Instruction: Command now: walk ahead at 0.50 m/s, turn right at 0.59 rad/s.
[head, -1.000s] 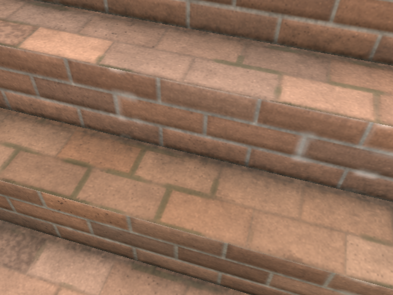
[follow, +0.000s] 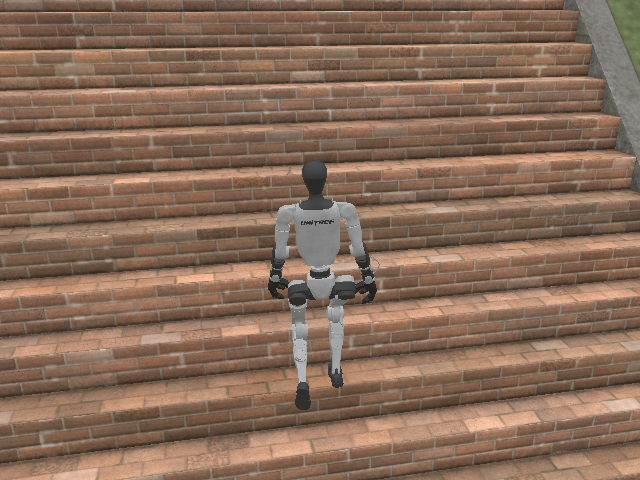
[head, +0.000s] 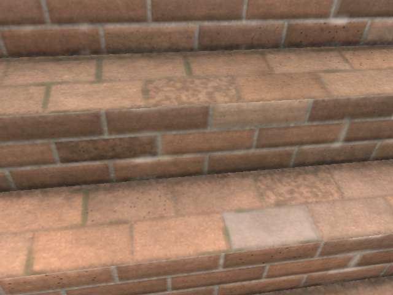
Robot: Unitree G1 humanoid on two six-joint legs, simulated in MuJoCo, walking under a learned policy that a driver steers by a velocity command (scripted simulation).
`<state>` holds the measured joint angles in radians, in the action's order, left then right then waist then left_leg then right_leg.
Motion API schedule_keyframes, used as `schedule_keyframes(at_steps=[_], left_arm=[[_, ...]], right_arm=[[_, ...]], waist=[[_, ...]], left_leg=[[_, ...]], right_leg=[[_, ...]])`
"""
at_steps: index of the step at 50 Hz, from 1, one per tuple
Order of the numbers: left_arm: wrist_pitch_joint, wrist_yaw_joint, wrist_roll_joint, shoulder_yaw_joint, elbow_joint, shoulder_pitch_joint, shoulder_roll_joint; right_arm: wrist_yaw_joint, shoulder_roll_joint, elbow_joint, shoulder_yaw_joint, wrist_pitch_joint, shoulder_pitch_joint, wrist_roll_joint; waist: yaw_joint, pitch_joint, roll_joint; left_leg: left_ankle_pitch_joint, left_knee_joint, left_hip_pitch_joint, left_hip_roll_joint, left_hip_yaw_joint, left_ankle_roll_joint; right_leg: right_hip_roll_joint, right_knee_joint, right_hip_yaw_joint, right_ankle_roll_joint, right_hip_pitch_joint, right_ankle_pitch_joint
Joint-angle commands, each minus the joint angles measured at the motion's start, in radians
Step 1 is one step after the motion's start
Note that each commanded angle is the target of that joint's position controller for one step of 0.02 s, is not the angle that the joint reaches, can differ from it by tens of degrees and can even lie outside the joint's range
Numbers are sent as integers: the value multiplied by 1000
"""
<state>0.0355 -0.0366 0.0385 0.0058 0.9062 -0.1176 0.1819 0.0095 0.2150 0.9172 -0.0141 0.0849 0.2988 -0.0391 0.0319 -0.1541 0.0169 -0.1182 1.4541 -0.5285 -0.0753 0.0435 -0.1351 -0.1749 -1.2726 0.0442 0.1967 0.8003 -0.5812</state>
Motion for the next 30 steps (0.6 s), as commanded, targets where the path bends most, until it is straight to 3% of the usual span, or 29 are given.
schedule_keyframes(at_steps=[1,2,3,4,5,7,8,9,10,11,12,13,14,15,16,17,18,19,20,21,22,23,24,25,26,27,28,29,30], left_arm=[[-77,-20,18,42,28,-37,103],[-89,-20,-16,34,83,-192,24],[-95,-31,-8,40,71,-181,40],[-87,34,-30,-26,65,-371,9],[-90,32,-34,-22,90,-555,12],[-93,34,-11,-20,184,-706,24],[-94,43,18,-16,210,-714,20],[-94,61,30,-3,185,-634,40],[-103,72,26,6,145,-536,52],[-97,70,19,19,108,-480,94],[-88,75,29,18,125,-502,94],[-96,65,20,15,92,-504,83],[-101,45,3,16,35,-402,96],[-102,35,-2,12,-46,-278,99],[-94,34,5,11,-74,-328,73],[-71,23,-29,37,-144,-168,114],[-23,37,-33,26,-108,-243,64],[25,68,-65,27,-45,-588,1],[29,131,-94,33,-66,-773,-28],[11,177,-81,40,-117,-794,49],[-11,198,-56,10,-183,-652,19],[-28,172,-61,-21,-232,-357,-33],[-47,142,-91,-33,-264,-183,-61],[-63,121,-121,-34,-298,-72,-68],[-64,107,-148,-30,-340,-5,-50],[-49,114,-163,-38,-336,37,-44],[-9,133,-153,-53,-344,57,-79],[25,143,-109,-65,-381,119,-78],[78,136,-90,-85,-434,156,-101]], right_arm=[[13,-154,-329,51,40,-253,-65],[7,-116,-332,56,63,-357,-83],[9,-92,-334,54,75,-339,-61],[44,74,-370,34,2,-447,-59],[40,97,-391,30,-18,-560,-72],[38,8,-393,64,-34,-620,-73],[33,-26,-384,76,-29,-638,-63],[44,-26,-400,76,-22,-627,-55],[46,-12,-395,67,-8,-570,-44],[56,-12,-411,68,-9,-539,-49],[43,-3,-410,68,-34,-584,-34],[38,6,-413,67,-49,-620,-45],[33,6,-473,68,-65,-668,-53],[26,25,-454,59,-85,-601,-63],[28,31,-369,26,-102,-376,-46],[64,-21,-222,3,-122,-104,-79],[102,-114,-109,26,-138,-79,-57],[129,-99,-140,38,-145,-197,-54],[138,60,-123,-15,-153,-123,-85],[179,125,-114,-42,-134,-160,-100],[172,177,-116,-90,-113,-273,-93],[139,102,-81,-65,-80,-221,-108],[102,61,-11,-49,-59,-79,-99],[70,71,33,-56,-60,-34,-100],[44,70,44,-64,-63,-46,-99],[44,47,85,-68,-76,35,-90],[60,50,131,-63,-91,82,-90],[93,26,145,-48,-96,51,-79],[128,2,192,-27,-113,54,-97]], waist=[[-45,138,-35],[67,191,20],[41,183,17],[123,-94,-92],[227,-158,-127],[178,-210,-88],[150,-200,-55],[93,-161,-59],[18,-137,-91],[-38,-135,-144],[-13,-133,-45],[21,-96,32],[-17,-102,43],[-56,-169,81],[-83,-285,96],[-153,-173,202],[-73,44,125],[80,202,16],[171,-72,197],[197,-249,284],[154,-204,150],[55,-76,14],[13,29,-54],[41,126,-6],[50,124,10],[20,82,58],[44,112,102],[99,162,19],[132,146,66]], left_leg=[[124,783,-490,151,-150,9],[190,643,-523,153,-102,20],[216,568,-572,169,-101,62],[595,545,-898,206,-289,84],[764,521,-1033,197,-313,82],[855,541,-1062,152,-263,16],[858,543,-988,137,-231,-20],[866,557,-827,136,-177,-56],[830,559,-646,136,-150,-76],[849,649,-534,176,-127,-68],[820,637,-600,160,-190,-58],[836,554,-634,143,-220,-27],[897,257,-516,145,-216,-12],[780,-292,-112,142,-196,13],[541,-712,387,124,-273,30],[135,-1234,655,104,-142,112],[-189,-1449,671,-4,-138,193],[-320,-1364,617,-63,-77,178],[-1416,-875,825,-322,-197,-73],[-1611,-818,888,-554,-145,-241],[-1158,-840,833,-533,-99,-239],[-726,-934,747,-434,-118,-187],[-704,-956,752,-339,-84,-85],[-704,-1010,657,-249,-36,16],[-644,-1062,570,-204,-32,66],[-589,-1121,629,-250,-90,15],[-553,-1164,657,-291,-123,-22],[-429,-1227,609,-293,-113,-38],[-570,-1238,574,-300,-80,-52]], right_leg=[[218,815,-824,154,-170,-225],[92,728,-726,144,-348,29],[113,694,-678,152,-482,271],[220,566,-677,175,-944,987],[271,518,-717,158,-1184,1223],[289,548,-700,126,-1109,1238],[264,599,-670,104,-951,1143],[226,676,-634,97,-670,1028],[193,738,-594,75,-436,933],[166,804,-611,86,-276,966],[203,799,-712,82,-301,873],[220,779,-735,74,-390,861],[214,773,-697,58,-392,1041],[143,777,-582,3,-259,1254],[35,637,-587,-69,-95,1434],[-136,523,-472,-146,-18,852],[-183,186,-416,-129,29,157],[-156,-135,-479,-87,137,89],[-182,-575,-445,-74,319,86],[-122,-979,-405,-99,461,16],[-22,-1167,-303,-82,618,44],[29,-1102,-228,-81,735,109],[16,-1097,-194,-35,848,170],[17,-1039,-147,11,859,146],[18,-911,-140,37,823,154],[33,-961,-123,42,875,137],[53,-1072,-152,68,1006,135],[82,-809,-134,86,1034,178],[116,-646,-123,120,1040,264]])
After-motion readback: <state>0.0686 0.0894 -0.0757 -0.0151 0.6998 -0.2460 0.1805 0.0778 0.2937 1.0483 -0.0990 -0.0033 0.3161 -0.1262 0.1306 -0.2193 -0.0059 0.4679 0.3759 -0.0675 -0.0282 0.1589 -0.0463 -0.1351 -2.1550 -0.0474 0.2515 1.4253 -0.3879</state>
